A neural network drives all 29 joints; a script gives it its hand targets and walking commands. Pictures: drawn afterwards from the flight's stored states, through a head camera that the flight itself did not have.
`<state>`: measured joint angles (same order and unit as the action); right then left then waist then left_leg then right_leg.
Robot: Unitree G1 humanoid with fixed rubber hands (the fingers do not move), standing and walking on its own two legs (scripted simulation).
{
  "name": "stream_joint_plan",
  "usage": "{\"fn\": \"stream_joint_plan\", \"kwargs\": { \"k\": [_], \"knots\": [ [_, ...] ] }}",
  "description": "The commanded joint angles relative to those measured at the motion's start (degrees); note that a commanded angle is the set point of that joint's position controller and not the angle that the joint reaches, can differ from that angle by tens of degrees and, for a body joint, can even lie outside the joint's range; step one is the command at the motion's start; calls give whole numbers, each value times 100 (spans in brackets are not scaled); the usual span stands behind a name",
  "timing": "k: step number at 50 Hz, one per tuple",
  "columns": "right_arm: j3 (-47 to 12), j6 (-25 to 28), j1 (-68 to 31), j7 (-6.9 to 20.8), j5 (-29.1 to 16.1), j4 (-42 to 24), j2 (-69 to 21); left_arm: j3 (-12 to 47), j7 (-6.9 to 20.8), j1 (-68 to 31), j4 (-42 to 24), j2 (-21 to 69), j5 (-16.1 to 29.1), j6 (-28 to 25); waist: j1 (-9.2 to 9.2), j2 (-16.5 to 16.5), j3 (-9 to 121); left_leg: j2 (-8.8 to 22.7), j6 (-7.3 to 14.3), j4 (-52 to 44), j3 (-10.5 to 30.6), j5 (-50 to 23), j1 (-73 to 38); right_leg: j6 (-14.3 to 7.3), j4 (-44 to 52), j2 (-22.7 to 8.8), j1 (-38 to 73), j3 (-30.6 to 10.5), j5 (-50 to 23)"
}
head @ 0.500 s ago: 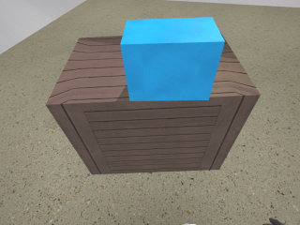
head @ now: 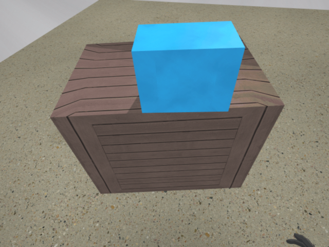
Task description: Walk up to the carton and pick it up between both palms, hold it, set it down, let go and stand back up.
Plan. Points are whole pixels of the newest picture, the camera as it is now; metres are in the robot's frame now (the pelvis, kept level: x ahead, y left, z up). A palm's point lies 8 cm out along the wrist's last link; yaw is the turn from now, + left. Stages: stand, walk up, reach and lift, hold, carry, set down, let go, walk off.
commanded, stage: walk up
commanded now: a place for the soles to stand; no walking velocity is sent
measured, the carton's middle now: (184, 69) +0.67 -0.05 +0.08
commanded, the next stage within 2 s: none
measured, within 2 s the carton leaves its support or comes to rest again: neither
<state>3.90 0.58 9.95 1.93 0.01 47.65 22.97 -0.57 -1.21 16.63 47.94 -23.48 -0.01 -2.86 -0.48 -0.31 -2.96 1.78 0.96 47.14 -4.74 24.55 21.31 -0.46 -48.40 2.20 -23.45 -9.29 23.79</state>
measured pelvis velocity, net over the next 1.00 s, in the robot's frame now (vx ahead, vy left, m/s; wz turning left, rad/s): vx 0.18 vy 0.00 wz -0.03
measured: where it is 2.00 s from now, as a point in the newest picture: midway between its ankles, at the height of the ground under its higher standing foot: (183, 241)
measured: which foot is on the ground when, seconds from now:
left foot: down 0.00-0.30, up 0.32-0.66, down 0.68-1.00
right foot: down 0.00-0.00, up 0.02-0.26, down 0.28-0.68, up 0.70-1.00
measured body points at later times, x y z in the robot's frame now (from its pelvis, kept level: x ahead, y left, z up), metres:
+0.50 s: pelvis +0.07 -0.06 +0.01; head +0.05 -0.08 +0.46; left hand +0.15 +0.26 -0.07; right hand +0.15 -0.39 -0.09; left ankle +0.09 +0.07 -0.65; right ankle +0.14 -0.19 -0.70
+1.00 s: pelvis +0.18 +0.00 +0.03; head +0.18 +0.02 +0.48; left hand +0.26 +0.31 -0.10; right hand +0.16 -0.34 -0.06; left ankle +0.17 +0.08 -0.70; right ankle +0.26 -0.18 -0.64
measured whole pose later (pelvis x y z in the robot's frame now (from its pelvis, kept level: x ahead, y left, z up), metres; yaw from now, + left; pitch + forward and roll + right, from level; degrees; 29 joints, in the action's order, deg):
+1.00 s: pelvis +0.18 +0.00 +0.03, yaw -2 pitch -3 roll -3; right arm 4.6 3.4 25.3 2.1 0.0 48.3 23.5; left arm -3.0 2.4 18.9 48.8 -23.3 0.0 -2.6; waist -2.1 0.8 -2.4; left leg 1.6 3.1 33.8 -3.9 19.5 11.5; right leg 0.5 -53.6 -0.1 -30.3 -4.7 18.2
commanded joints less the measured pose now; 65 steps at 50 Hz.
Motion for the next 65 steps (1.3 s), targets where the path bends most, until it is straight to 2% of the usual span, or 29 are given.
{"fn": "stream_joint_plan", "kwargs": {
  "k": [1, 2, 5, 7, 10, 13, 14, 15, 16, 17, 21, 28, 30, 32, 33, 34, 35, 37, 39, 42, 46, 51, 56, 58, 59, 60, 61, 63, 65],
  "knots": [
    [689, 452, 1050, -95, 90, 24, 2284, -453, 163, -696, -765, -1457, -266, -76, -678, -713, -113, 2739, 1447, -3723, 4204, 3436, -2583, -169, -1340, 111, -3687, 280, 751],
    [696, 494, 821, -86, 76, -156, 2211, -484, 187, -428, -736, -1543, -266, -146, -454, -226, -344, 2784, 1532, -3496, 3899, 2792, -2375, -157, -1237, -270, -3403, 203, 581],
    [630, 553, 481, -103, 136, -291, 1966, -542, 398, -124, -537, -1462, -234, -219, -140, -313, -98, 2166, 1391, -3139, 2565, 1870, -1662, 3, -567, -587, -1999, 633, 516],
    [606, 553, 288, -65, 187, -400, 1955, -645, 515, 114, -445, -1429, -118, -172, -88, -901, -136, 1653, 1167, -3104, 1600, 1656, -1160, 48, -24, -489, -1410, 959, 386],
    [592, 511, -171, -14, 112, -672, 1831, -709, 496, 481, -260, -1329, -95, -168, 223, -793, -218, 1566, 1070, -2804, 1179, 1682, 331, -48, 517, -605, 223, 1125, -1166],
    [498, 371, 25, 3, 227, -717, 1492, -944, 356, 1739, 195, -1490, -107, -120, 653, 25, 456, 849, 701, -676, 364, 1869, 1207, -67, 1106, -47, 2237, 1353, -817],
    [376, 323, 281, -7, 204, -732, 1032, -1057, 252, 2277, 301, -1749, -203, -169, 847, 1110, 626, 312, 531, 1069, -83, 1768, 1835, -252, 1568, -254, 2740, 301, 451],
    [239, 288, 405, -26, 144, -755, 693, -1045, 150, 1983, -30, -2028, -273, -241, 801, 1877, 205, -311, 211, 2418, 246, 1194, 2800, -734, 3009, -1361, 2298, -2578, 2890],
    [355, 232, 621, -54, 71, -695, 1160, -1019, 151, 1148, -296, -2146, -221, -258, 447, 1351, 54, -291, 105, 2558, 553, 1007, 2558, -1158, 4050, -2068, 1468, -4264, 4248],
    [514, 201, 559, -58, 96, -533, 1679, -1006, 177, 390, -457, -2262, -100, -214, 156, 893, -535, -23, 160, 2616, 820, 868, 2215, -1385, 4372, -2216, 431, -4738, 4830],
    [506, 197, 918, 30, 79, -290, 1479, -802, 165, 203, -412, -1765, -108, -256, -12, 1046, -635, 364, 137, 1844, 765, -295, 1343, -924, 3507, -1340, -103, -2432, 2405],
    [510, 247, 102, 114, 125, -487, 1299, -800, 176, 561, -447, -1896, -152, -231, 304, 961, -394, 251, 39, 313, 519, 291, 1170, -1487, 3281, -1543, 308, -2202, 1999],
    [563, 320, 473, 99, 106, -331, 1396, -762, 181, 272, -493, -1950, -136, -205, 126, 1182, -71, 192, 115, -94, 489, 332, 597, -1406, 3005, -1507, 295, -1914, 1727],
    [572, 438, 1539, 51, 151, -91, 1162, -676, 213, -395, -529, -1689, -110, -140, -554, 829, 189, 43, 254, -1780, 274, -838, -1045, -1017, 2073, -1132, -460, -952, 843],
    [713, 529, 2209, -24, 222, 144, 1475, -556, 204, -424, -566, -1187, -125, -126, -808, -323, 637, 179, 257, -2408, 801, -171, -2298, -691, 469, -579, -1132, -224, 734],
    [824, 546, 2149, -98, 327, 105, 2001, -366, 188, -83, -601, -613, -35, -132, -749, -1832, 492, 1488, 517, -3170, 3174, 1479, -2731, -201, -1162, 379, -2489, 598, 695],
    [786, 517, 1666, -134, 235, -229, 2036, -464, 151, 27, -571, -1031, -46, -97, -487, -866, 367, 2041, 631, -3746, 4083, 2301, -2407, -43, -1603, 212, -2738, 720, 364],
    [750, 497, 1009, -130, 106, -349, 1948, -590, 201, 51, -296, -1582, -130, -86, -299, -350, -275, 2078, 619, -4048, 4167, 2858, -1726, -98, -1732, -272, -2527, 398, -150],
    [607, 546, 917, -112, 94, -363, 1656, -563, 258, 382, -259, -1418, -31, -133, -65, -459, -281, 1258, 381, -3433, 2527, 718, -1767, -6, -1101, -433, -2050, 336, -670],
    [507, 561, 1305, -87, 29, -352, 1419, -522, 294, 287, -167, -1281, -34, -132, -248, -745, 5, 1066, 740, -3025, 1646, -1101, -2075, 105, -661, -463, -1764, 702, -815],
    [527, 529, 1708, -116, -42, -335, 1603, -473, 278, -75, -337, -1204, -48, -101, -377, -737, -135, 1137, 638, -2941, 1777, -1779, -2276, 67, -383, -457, -1901, 785, -1015],
    [527, 424, 1422, -52, 6, -451, 1600, -505, 291, -289, -363, -1211, -71, -77, -356, -750, -730, 1165, 938, -3203, 1498, -518, -1497, 98, 55, -529, -1696, 1025, -1126],
    [405, 344, 1180, -54, 50, -515, 1519, -441, 244, -151, -396, -958, -57, -208, -210, -787, -78, 976, 959, -1857, 753, -3244, -1316, -55, 1177, -410, -207, 1459, -1534],
    [324, 262, 1026, -111, -34, -516, 1405, -474, 150, 522, -128, -925, -72, -249, 181, -254, 345, 721, 705, -628, 436, -3791, -1093, -197, 2119, 54, 938, 1696, -2056],
    [263, 259, 1227, -118, -14, -516, 1097, -630, 88, 1025, -25, -1218, -83, -267, 305, 64, 662, 478, 509, 227, 169, -3239, -516, -375, 1945, -174, 1864, 1068, -2182],
    [145, 250, 1510, -126, -54, -643, 830, -756, 33, 1378, -54, -1654, -122, -280, 311, 1169, 1048, -32, 305, 1399, 171, -1702, 558, -766, 2277, -1282, 2644, -1042, -1776],
    [94, 165, 1721, -142, -83, -558, 818, -706, -1, 1102, -239, -1818, -101, -253, 126, 1285, 716, -432, 187, 1758, 294, 785, 1185, -1275, 2865, -2184, 2420, -2582, -964],
    [299, 18, 1387, -162, 34, -345, 1337, -732, 9, 530, -419, -1939, -13, -181, 155, 750, -146, 3, 227, 1952, 698, 1193, 1048, -1699, 3483, -2415, 757, -2909, 1849],
    [330, -13, 1202, -75, 18, -231, 1352, -625, 53, 96, -426, -1736, -58, -143, -50, 878, -725, 164, 192, 1511, 644, 531, 724, -1243, 3614, -1765, -92, -2015, 1972]
  ]
}}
